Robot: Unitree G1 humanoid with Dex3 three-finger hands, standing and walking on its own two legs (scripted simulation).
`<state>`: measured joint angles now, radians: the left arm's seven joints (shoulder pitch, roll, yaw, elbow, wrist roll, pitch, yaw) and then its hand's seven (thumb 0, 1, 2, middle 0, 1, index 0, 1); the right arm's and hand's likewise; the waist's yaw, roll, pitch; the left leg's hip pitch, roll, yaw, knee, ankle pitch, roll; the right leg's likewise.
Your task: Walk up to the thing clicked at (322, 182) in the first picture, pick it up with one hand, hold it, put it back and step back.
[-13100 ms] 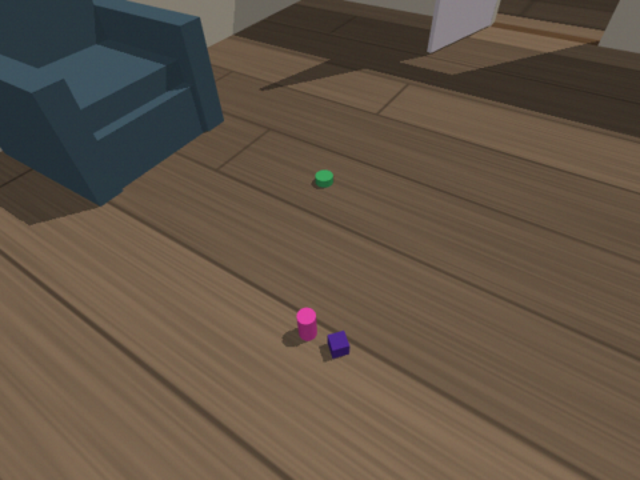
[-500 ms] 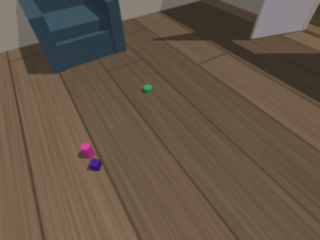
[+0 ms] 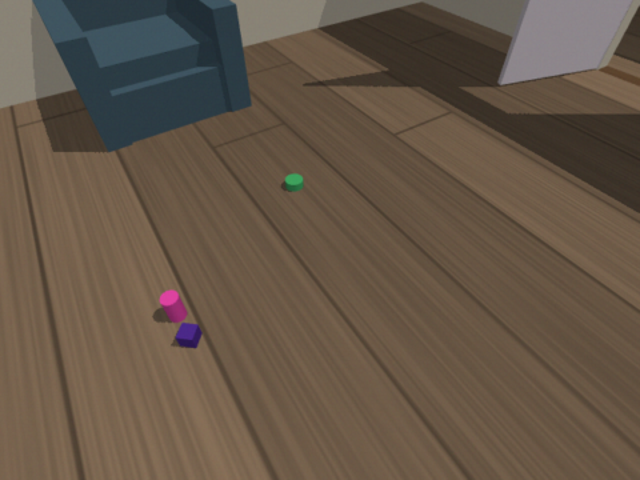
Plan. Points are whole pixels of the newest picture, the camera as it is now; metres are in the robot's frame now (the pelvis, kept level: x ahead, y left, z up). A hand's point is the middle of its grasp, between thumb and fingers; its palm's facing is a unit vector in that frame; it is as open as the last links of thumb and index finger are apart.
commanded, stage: stand
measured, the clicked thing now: (294, 182) +1.56 +0.19 -0.76
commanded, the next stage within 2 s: none
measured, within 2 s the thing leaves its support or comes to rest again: neither
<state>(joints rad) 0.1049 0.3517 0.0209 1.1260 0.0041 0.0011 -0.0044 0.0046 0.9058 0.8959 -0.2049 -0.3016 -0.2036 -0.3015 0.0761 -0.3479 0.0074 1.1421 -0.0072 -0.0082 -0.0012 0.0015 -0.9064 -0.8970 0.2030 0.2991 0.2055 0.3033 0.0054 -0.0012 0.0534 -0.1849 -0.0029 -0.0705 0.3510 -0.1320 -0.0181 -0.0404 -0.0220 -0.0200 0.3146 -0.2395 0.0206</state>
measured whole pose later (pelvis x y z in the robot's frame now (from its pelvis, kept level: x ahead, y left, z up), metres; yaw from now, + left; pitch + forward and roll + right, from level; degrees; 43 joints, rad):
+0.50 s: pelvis +0.00 +0.00 +0.00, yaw +0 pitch -2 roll +0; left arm 0.14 0.35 0.02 1.13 0.01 0.00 0.00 0.01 0.91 0.90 -0.20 -0.30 -0.20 -0.30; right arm 0.10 -0.35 0.00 1.15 -0.01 0.00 0.00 0.00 -0.91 -0.90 0.20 0.30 0.21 0.30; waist 0.00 0.00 0.05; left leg -0.19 -0.01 -0.07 0.35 -0.13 -0.01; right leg -0.04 -0.03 -0.02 0.32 -0.24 0.02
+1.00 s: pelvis +0.00 +0.00 +0.00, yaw +0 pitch -2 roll +0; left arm 0.14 0.35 0.01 1.12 0.01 0.00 0.00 0.00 0.91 0.90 -0.20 -0.30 -0.20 -0.30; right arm 0.10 -0.35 0.01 1.14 -0.01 -0.01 0.00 0.00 -0.91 -0.90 0.20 0.30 0.21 0.30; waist 0.00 0.00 0.05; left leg -0.18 -0.01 -0.07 0.36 -0.14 -0.02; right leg -0.04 -0.02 -0.02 0.33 -0.25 0.02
